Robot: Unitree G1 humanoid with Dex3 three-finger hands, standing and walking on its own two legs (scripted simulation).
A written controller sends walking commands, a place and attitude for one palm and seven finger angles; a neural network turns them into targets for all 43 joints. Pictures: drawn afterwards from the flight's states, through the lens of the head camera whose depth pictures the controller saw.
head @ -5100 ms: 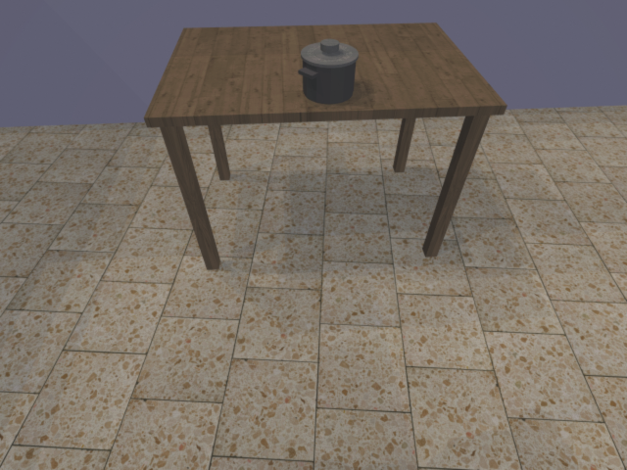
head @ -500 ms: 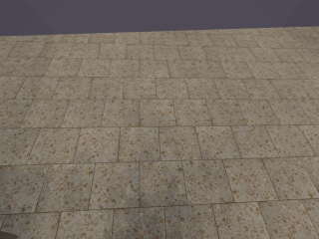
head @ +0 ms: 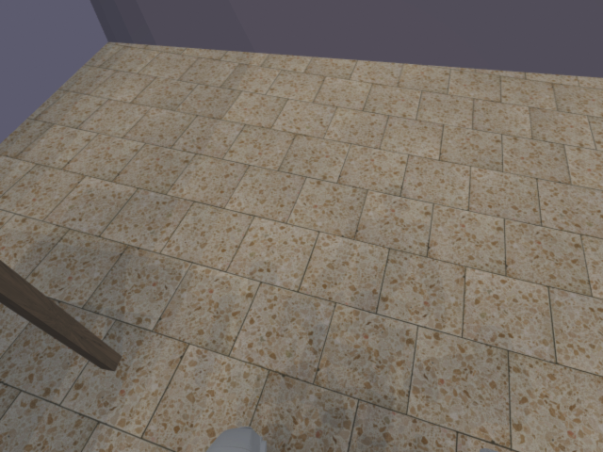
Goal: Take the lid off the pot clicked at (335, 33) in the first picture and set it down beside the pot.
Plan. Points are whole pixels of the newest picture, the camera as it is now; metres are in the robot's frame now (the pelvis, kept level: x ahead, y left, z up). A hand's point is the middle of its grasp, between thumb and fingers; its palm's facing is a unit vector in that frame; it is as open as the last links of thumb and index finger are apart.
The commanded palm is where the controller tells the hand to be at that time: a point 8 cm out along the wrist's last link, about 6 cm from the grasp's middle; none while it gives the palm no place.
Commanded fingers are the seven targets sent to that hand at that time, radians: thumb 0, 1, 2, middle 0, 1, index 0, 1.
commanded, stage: turn to face it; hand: left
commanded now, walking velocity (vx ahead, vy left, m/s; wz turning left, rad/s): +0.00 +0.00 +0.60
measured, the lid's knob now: out of the picture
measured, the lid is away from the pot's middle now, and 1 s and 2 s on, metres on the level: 0.00 0.00 0.00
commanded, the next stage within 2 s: none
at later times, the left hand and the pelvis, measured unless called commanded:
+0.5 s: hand out of the picture +0.02 +0.25 -0.16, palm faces +0.35 -0.89 -0.29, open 7.4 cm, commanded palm none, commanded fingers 0.00 0.90 0.90 -0.20 -0.30 -0.20 -0.30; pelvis +0.00 +0.01 -0.01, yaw +18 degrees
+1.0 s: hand out of the picture -0.10 +0.24 -0.19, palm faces +0.62 -0.74 -0.25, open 7.4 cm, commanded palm none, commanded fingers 0.00 0.90 0.90 -0.20 -0.30 -0.20 -0.30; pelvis -0.02 +0.03 -0.01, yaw +37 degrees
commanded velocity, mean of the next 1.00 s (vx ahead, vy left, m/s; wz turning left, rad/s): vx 0.00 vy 0.00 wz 0.60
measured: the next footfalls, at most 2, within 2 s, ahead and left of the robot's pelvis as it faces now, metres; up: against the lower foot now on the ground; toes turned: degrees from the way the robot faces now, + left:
left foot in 0.12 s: +0.04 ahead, +0.15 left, +0.00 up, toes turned +11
right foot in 0.52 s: +0.10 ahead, -0.10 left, +0.00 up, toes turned +18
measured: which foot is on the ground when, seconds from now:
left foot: up 0.00-0.10, down 0.12-0.52, up 0.54-0.88, down 0.90-1.00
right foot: down 0.00-0.12, up 0.14-0.50, down 0.52-0.88, up 0.90-1.00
